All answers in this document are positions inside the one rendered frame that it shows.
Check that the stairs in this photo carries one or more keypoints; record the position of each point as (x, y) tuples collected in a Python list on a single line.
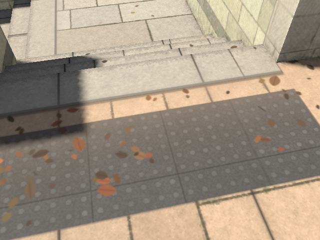
[(14, 23), (116, 55)]

